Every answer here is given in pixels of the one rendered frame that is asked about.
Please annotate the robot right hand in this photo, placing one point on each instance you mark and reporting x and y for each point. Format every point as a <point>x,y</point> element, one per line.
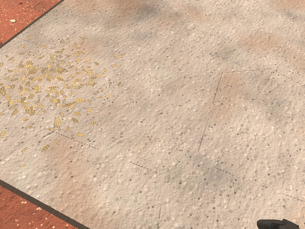
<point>276,224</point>

